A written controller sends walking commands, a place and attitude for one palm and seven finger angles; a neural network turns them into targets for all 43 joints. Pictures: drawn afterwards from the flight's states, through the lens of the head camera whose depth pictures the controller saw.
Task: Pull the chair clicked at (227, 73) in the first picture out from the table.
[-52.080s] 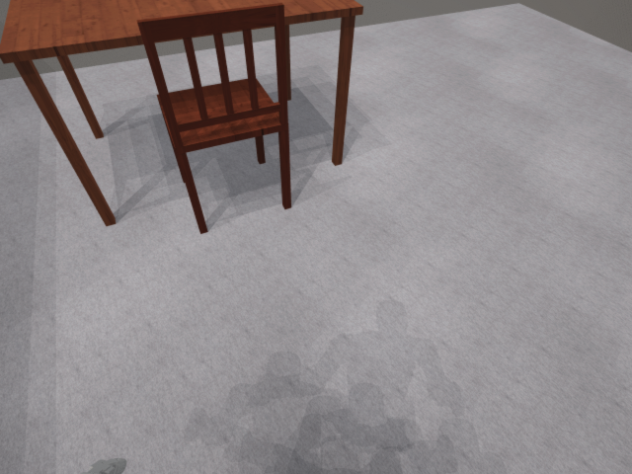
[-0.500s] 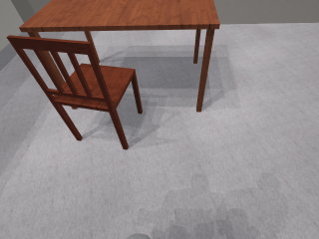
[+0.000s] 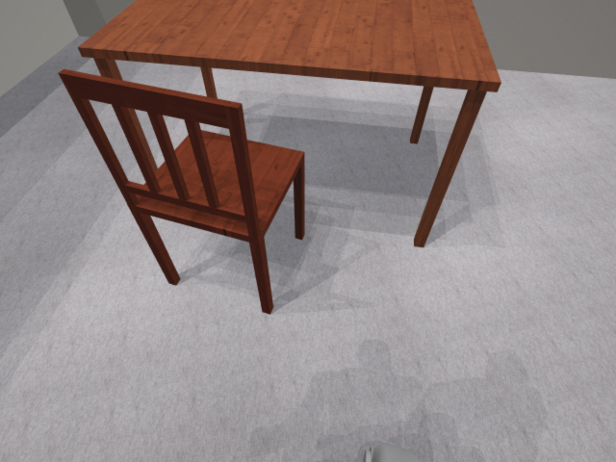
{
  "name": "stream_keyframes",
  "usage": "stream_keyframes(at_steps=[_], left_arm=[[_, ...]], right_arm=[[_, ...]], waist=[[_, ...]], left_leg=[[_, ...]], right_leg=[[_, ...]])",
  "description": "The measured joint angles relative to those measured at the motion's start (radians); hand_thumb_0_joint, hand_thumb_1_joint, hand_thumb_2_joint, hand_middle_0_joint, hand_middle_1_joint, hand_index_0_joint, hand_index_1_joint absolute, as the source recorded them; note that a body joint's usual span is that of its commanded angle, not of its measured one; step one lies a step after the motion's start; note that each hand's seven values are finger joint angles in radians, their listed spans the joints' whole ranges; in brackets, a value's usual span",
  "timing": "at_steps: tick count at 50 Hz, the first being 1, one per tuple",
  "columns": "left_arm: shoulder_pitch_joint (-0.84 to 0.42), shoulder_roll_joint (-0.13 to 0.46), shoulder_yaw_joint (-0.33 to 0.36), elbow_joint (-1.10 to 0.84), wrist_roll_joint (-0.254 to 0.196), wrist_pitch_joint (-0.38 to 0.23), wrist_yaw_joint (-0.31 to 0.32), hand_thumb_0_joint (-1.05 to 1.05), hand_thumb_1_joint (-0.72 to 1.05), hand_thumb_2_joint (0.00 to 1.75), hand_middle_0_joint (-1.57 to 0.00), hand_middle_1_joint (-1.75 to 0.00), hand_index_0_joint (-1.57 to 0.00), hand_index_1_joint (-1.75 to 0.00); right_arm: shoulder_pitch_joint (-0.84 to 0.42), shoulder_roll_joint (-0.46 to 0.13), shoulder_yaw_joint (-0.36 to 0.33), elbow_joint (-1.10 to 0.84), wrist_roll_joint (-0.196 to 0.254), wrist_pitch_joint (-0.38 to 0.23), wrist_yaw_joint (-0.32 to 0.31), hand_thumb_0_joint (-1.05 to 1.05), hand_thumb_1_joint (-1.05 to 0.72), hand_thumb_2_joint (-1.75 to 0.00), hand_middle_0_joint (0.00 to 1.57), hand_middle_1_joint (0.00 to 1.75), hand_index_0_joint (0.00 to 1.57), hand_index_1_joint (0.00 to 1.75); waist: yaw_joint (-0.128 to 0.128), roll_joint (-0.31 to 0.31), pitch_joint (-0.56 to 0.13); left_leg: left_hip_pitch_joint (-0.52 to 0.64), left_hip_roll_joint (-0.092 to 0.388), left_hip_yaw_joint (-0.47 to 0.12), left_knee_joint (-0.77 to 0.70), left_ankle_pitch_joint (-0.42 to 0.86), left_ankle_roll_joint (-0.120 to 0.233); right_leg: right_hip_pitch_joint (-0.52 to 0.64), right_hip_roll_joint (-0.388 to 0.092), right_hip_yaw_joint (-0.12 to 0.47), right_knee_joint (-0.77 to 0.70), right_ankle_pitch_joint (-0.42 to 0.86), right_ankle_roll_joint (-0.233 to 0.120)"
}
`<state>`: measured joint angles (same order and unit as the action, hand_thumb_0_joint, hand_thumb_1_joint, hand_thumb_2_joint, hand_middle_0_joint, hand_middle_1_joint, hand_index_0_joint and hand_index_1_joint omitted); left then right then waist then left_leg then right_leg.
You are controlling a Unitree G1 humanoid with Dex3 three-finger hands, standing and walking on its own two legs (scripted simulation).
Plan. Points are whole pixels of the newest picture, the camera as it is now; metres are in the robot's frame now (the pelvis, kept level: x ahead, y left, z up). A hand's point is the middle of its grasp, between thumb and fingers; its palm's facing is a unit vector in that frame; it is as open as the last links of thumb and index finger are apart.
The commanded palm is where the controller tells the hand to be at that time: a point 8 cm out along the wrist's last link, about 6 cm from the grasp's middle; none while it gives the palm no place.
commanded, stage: take the last steps up to it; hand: left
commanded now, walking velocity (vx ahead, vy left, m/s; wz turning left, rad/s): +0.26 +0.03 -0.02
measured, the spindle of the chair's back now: (170, 159) +0.76 +0.39 -0.11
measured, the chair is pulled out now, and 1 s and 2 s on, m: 0.17 0.17 0.17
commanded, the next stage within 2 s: come to a stop and stand still in 0.22 s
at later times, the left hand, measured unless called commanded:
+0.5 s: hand (194, 399) +0.24 +0.21 -0.18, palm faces +0.07 -0.98 -0.21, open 7.1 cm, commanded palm none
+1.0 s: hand (199, 389) +0.25 +0.20 -0.17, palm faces +0.01 -0.97 -0.24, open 7.4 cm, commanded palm none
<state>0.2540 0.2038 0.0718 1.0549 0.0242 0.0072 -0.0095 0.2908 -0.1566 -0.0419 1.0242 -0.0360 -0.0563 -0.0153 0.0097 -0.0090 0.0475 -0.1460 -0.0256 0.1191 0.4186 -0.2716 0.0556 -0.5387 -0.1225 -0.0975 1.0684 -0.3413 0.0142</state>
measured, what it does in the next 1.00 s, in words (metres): walks ahead: right foot, then left foot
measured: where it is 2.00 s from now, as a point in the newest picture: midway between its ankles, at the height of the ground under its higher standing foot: outside the picture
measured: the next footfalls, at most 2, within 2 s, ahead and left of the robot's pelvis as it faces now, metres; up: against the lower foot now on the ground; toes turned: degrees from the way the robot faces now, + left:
right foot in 0.22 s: +0.23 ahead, -0.11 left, +0.00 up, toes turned -5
left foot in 0.50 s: +0.27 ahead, +0.16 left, +0.00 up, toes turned +2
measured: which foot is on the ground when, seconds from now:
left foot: down 0.00-0.22, up 0.24-0.48, down 0.50-0.80, up 0.82-1.00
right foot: up 0.00-0.20, down 0.22-0.52, up 0.54-0.78, down 0.80-1.00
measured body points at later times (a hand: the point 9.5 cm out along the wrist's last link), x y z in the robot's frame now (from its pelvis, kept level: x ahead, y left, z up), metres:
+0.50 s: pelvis +0.18 +0.02 -0.01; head +0.20 +0.03 +0.44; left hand +0.23 +0.26 -0.16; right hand +0.20 -0.21 -0.16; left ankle +0.23 +0.16 -0.74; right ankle +0.19 -0.10 -0.74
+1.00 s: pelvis +0.17 +0.01 -0.01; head +0.20 +0.00 +0.44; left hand +0.25 +0.25 -0.15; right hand +0.21 -0.25 -0.16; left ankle +0.16 +0.12 -0.71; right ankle +0.17 -0.10 -0.74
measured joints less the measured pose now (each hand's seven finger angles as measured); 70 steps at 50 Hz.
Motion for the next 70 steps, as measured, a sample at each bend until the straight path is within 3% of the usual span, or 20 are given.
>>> stream_keyframes(at_steps=[5, 9, 11, 14, 17, 21, 25, 30, 34, 37, 40, 43, 45, 47, 51, 53, 57, 61, 70], left_arm=[[-0.098, -0.013, -0.006, -0.055, -0.006, -0.013, -0.004, 0.0, 0.91, 0.9, -0.19, -0.3, -0.2, -0.3], [-0.144, -0.024, -0.009, -0.086, -0.006, -0.022, -0.005, 0.0, 0.91, 0.9, -0.19, -0.3, -0.2, -0.3], [-0.153, -0.022, -0.011, -0.102, -0.003, -0.045, -0.005, 0.0, 0.91, 0.9, -0.19, -0.3, -0.2, -0.3], [-0.159, -0.048, -0.014, -0.101, -0.012, -0.061, 0.007, 0.0, 0.91, 0.9, -0.2, -0.3, -0.2, -0.3], [-0.124, -0.068, -0.019, -0.084, -0.012, -0.055, 0.023, 0.0, 0.9, 0.9, -0.2, -0.3, -0.2, -0.3], [-0.081, -0.062, 0.0, -0.058, -0.016, -0.049, 0.047, -0.02, 0.94, 0.9, -0.2, -0.3, -0.21, -0.3], [-0.045, -0.043, -0.01, -0.036, -0.016, -0.02, 0.045, -0.02, 0.95, 0.9, -0.2, -0.3, -0.21, -0.3], [-0.034, -0.009, -0.015, -0.022, -0.02, 0.024, 0.046, -0.01, 0.93, 0.9, -0.2, -0.3, -0.2, -0.3], [-0.05, -0.004, -0.015, -0.033, -0.018, 0.036, 0.04, 0.0, 0.92, 0.9, -0.2, -0.3, -0.2, -0.3], [-0.059, -0.001, -0.014, -0.055, -0.015, 0.039, 0.034, 0.0, 0.91, 0.9, -0.2, -0.3, -0.2, -0.3], [-0.046, 0.02, -0.011, -0.09, -0.005, 0.03, 0.027, 0.0, 0.91, 0.9, -0.2, -0.3, -0.2, -0.3], [-0.066, 0.007, -0.011, -0.082, 0.003, 0.032, 0.03, 0.0, 0.91, 0.9, -0.2, -0.3, -0.2, -0.3], [-0.071, -0.009, -0.016, -0.086, 0.004, 0.031, 0.031, 0.0, 0.91, 0.9, -0.2, -0.3, -0.2, -0.3], [-0.073, -0.02, -0.02, -0.09, 0.003, 0.024, 0.037, 0.0, 0.9, 0.9, -0.2, -0.3, -0.2, -0.3], [-0.071, -0.035, -0.029, -0.088, -0.005, 0.011, 0.041, 0.0, 0.9, 0.9, -0.2, -0.3, -0.2, -0.3], [-0.069, -0.043, -0.036, -0.076, -0.015, 0.011, 0.038, 0.0, 0.9, 0.9, -0.2, -0.3, -0.2, -0.3], [-0.074, -0.039, -0.037, -0.033, -0.021, 0.013, 0.042, -0.01, 0.92, 0.9, -0.2, -0.3, -0.21, -0.3], [-0.061, -0.034, -0.046, 0.008, -0.021, 0.004, 0.036, -0.01, 0.93, 0.9, -0.2, -0.3, -0.2, -0.3], [0.027, -0.043, -0.081, 0.019, -0.011, -0.01, 0.05, 0.0, 0.91, 0.9, -0.2, -0.3, -0.2, -0.3]], right_arm=[[0.072, 0.001, 0.01, 0.064, 0.002, 0.007, 0.002, 0.0, -0.92, -0.89, 0.2, 0.3, 0.2, 0.3], [0.119, -0.001, 0.013, 0.104, 0.001, 0.019, 0.003, 0.01, -0.91, -0.89, 0.2, 0.3, 0.2, 0.3], [0.141, 0.004, 0.014, 0.117, 0.007, 0.024, 0.004, 0.01, -0.91, -0.89, 0.2, 0.3, 0.2, 0.3], [0.104, -0.009, 0.005, 0.126, 0.013, 0.046, 0.008, 0.01, -0.91, -0.89, 0.2, 0.3, 0.2, 0.3], [0.052, -0.019, -0.004, 0.102, 0.007, 0.053, 0.007, 0.01, -0.91, -0.89, 0.2, 0.3, 0.2, 0.3], [-0.007, -0.013, -0.004, 0.052, 0.009, 0.045, 0.001, 0.01, -0.91, -0.89, 0.2, 0.3, 0.2, 0.3], [-0.038, -0.017, -0.005, 0.014, 0.01, 0.035, 0.0, 0.0, -0.91, -0.89, 0.2, 0.3, 0.2, 0.3], [-0.091, 0.006, -0.006, -0.004, 0.002, 0.055, -0.018, 0.0, -0.92, -0.89, 0.2, 0.3, 0.2, 0.3], [-0.139, -0.008, -0.007, -0.033, -0.001, 0.062, -0.027, 0.0, -0.92, -0.89, 0.2, 0.3, 0.2, 0.3], [-0.16, -0.027, -0.013, -0.041, 0.0, 0.067, -0.03, 0.0, -0.92, -0.89, 0.2, 0.3, 0.2, 0.3], [-0.159, -0.039, -0.02, -0.044, 0.009, 0.08, -0.025, 0.0, -0.91, -0.89, 0.2, 0.3, 0.2, 0.3], [-0.159, -0.068, -0.036, -0.034, 0.013, 0.104, -0.016, 0.0, -0.91, -0.89, 0.2, 0.3, 0.2, 0.3], [-0.149, -0.081, -0.042, -0.02, 0.013, 0.113, -0.015, 0.0, -0.91, -0.89, 0.2, 0.3, 0.2, 0.3], [-0.135, -0.082, -0.041, -0.007, 0.015, 0.115, -0.013, 0.0, -0.91, -0.89, 0.2, 0.3, 0.2, 0.3], [-0.095, -0.063, -0.028, 0.01, 0.017, 0.101, -0.007, 0.0, -0.91, -0.89, 0.2, 0.3, 0.2, 0.3], [-0.071, -0.054, -0.019, 0.021, 0.013, 0.084, -0.007, 0.0, -0.91, -0.89, 0.2, 0.3, 0.2, 0.3], [-0.04, -0.012, 0.01, 0.058, 0.006, 0.074, -0.007, 0.0, -0.91, -0.89, 0.2, 0.3, 0.2, 0.3], [-0.028, 0.014, 0.026, 0.081, 0.008, 0.067, -0.006, 0.01, -0.91, -0.89, 0.2, 0.3, 0.2, 0.3], [0.01, -0.017, 0.044, 0.016, 0.016, 0.048, 0.005, 0.01, -0.93, -0.89, 0.2, 0.3, 0.2, 0.3]], waist=[[-0.027, 0.03, 0.007], [-0.047, 0.044, 0.007], [-0.048, 0.037, 0.003], [-0.053, 0.064, 0.032], [-0.053, 0.054, 0.027], [-0.036, 0.016, 0.016], [-0.017, 0.024, 0.007], [-0.001, -0.011, 0.005], [-0.005, 0.027, 0.037], [-0.004, 0.057, 0.051], [0.001, 0.042, 0.038], [-0.013, 0.065, 0.046], [-0.02, 0.069, 0.043], [-0.023, 0.055, 0.038], [-0.026, 0.015, 0.018], [-0.032, 0.014, 0.001], [-0.019, -0.018, -0.015], [-0.015, -0.007, -0.026], [-0.026, 0.058, -0.022]], left_leg=[[0.107, -0.025, -0.007, -0.079, -0.017, 0.003], [0.159, -0.023, -0.007, -0.03, -0.103, -0.01], [0.126, -0.015, -0.011, 0.11, -0.186, -0.016], [-0.047, 0.008, -0.069, 0.532, -0.235, -0.012], [-0.197, 0.036, -0.082, 0.658, -0.176, -0.023], [-0.258, 0.074, -0.097, 0.435, -0.103, -0.056], [-0.185, 0.086, -0.116, 0.133, 0.111, -0.072], [-0.162, 0.055, -0.08, 0.128, 0.037, -0.06], [-0.152, 0.068, -0.078, 0.086, 0.066, -0.057], [-0.154, 0.083, -0.075, 0.078, 0.076, -0.067], [-0.187, 0.078, -0.061, 0.133, 0.054, -0.084], [-0.254, 0.06, -0.111, 0.336, -0.14, -0.072], [-0.283, 0.038, -0.12, 0.472, -0.188, -0.065], [-0.274, 0.026, -0.109, 0.512, -0.2, -0.066], [-0.154, 0.021, -0.089, 0.274, -0.109, -0.066], [-0.093, 0.026, -0.111, 0.131, -0.036, -0.047], [-0.065, 0.015, -0.104, 0.085, -0.012, -0.033], [-0.03, 0.012, -0.098, 0.017, 0.025, -0.034], [-0.072, 0.002, -0.078, 0.092, -0.01, -0.019]], right_leg=[[0.007, 0.018, 0.004, -0.268, 0.1, -0.003], [0.089, 0.047, 0.005, -0.416, 0.138, -0.02], [0.142, 0.059, 0.014, -0.469, 0.175, -0.05], [0.169, 0.082, -0.014, -0.421, 0.113, -0.064], [0.22, 0.09, -0.015, -0.495, 0.114, -0.051], [0.269, 0.087, 0.003, -0.579, 0.134, -0.037], [0.278, 0.089, 0.018, -0.522, 0.076, -0.005], [0.222, 0.078, 0.059, -0.325, -0.133, 0.004], [0.179, 0.114, 0.066, -0.197, -0.193, 0.001], [0.194, 0.122, 0.065, -0.265, -0.138, -0.002], [0.262, 0.1, 0.087, -0.481, 0.065, -0.017], [0.26, 0.112, 0.069, -0.459, 0.017, -0.034], [0.269, 0.112, 0.057, -0.477, 0.024, -0.038], [0.279, 0.11, 0.053, -0.501, 0.042, -0.038], [0.28, 0.11, 0.05, -0.521, 0.06, -0.034], [0.266, 0.12, 0.041, -0.501, 0.051, -0.026], [0.305, 0.112, 0.049, -0.571, 0.09, -0.018], [0.336, 0.111, 0.055, -0.634, 0.125, -0.018], [0.286, 0.099, 0.075, -0.554, 0.092, -0.008]])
